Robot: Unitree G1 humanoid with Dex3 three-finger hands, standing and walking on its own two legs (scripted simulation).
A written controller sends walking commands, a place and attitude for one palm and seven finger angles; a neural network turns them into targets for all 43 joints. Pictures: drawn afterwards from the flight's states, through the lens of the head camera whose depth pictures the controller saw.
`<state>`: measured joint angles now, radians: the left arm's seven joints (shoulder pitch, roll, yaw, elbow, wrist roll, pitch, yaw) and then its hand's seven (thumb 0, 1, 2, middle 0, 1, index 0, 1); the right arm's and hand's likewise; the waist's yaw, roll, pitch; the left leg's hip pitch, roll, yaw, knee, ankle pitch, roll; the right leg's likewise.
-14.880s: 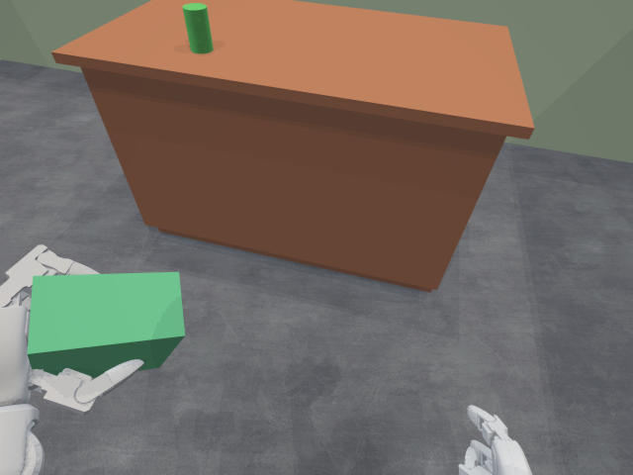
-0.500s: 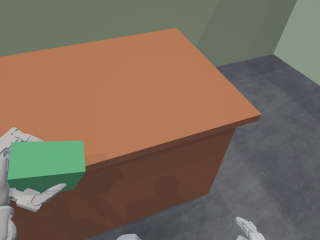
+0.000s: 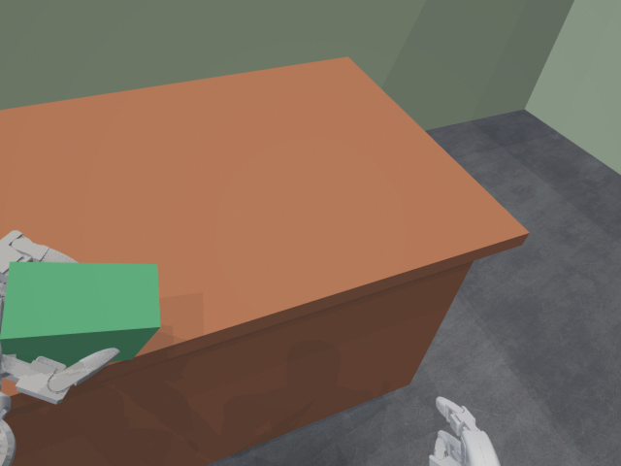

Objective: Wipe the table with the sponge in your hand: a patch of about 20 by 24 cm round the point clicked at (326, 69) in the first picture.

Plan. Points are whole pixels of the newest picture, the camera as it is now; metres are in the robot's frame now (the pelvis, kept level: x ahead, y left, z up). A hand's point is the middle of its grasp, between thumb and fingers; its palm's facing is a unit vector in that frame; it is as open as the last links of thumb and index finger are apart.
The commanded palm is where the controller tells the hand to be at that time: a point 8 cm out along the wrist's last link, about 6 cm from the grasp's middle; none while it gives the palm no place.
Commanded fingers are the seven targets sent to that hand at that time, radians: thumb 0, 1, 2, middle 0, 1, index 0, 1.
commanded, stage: come to a stop and stand still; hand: left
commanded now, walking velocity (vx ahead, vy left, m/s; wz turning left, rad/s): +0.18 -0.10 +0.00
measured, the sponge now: (102, 318) +0.22 +0.23 +0.15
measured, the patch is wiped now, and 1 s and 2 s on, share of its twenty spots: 0.00 0.00 0.00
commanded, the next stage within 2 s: look again from close up in 1.56 s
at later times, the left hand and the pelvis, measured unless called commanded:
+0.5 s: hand (91, 285) +0.24 +0.24 +0.17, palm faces +0.41 -0.83 -0.38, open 10.6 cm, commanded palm +0.19 +0.27 +0.19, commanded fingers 0.00 0.10 1.30 -1.20 -1.60 -1.20 -1.60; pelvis +0.03 -0.01 +0.01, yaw +0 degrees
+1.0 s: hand (85, 303) +0.24 +0.26 +0.14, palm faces +0.21 -0.89 -0.40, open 10.6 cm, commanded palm +0.19 +0.31 +0.19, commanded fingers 0.00 0.10 1.30 -1.20 -1.60 -1.20 -1.60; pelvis +0.01 +0.04 +0.01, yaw -3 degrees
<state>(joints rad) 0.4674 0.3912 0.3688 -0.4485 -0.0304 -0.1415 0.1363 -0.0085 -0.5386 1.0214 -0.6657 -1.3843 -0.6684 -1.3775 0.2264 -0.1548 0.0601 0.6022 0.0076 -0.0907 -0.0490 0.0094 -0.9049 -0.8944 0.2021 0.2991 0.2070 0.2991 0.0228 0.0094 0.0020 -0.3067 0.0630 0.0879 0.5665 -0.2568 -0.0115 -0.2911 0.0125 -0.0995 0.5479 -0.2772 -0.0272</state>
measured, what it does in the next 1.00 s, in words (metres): steps on the spot: left foot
